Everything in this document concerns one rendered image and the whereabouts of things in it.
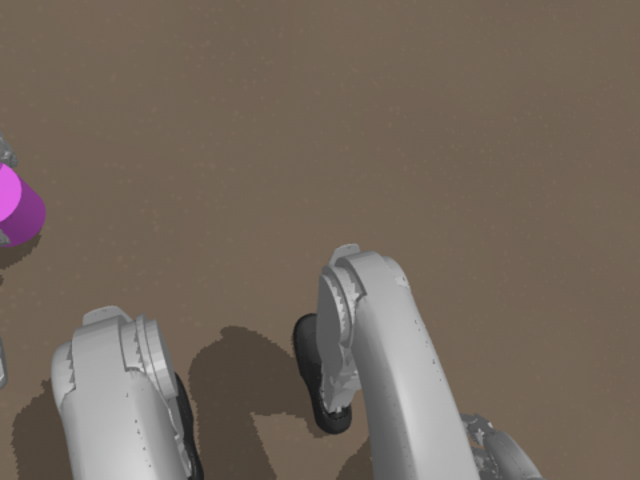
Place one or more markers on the left robot foot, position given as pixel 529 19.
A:
pixel 187 423

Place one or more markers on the left robot hand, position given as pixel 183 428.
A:
pixel 8 157

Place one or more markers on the right robot hand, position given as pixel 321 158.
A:
pixel 503 458

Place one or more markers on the can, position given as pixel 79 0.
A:
pixel 22 211

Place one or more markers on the right robot foot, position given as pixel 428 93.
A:
pixel 309 364

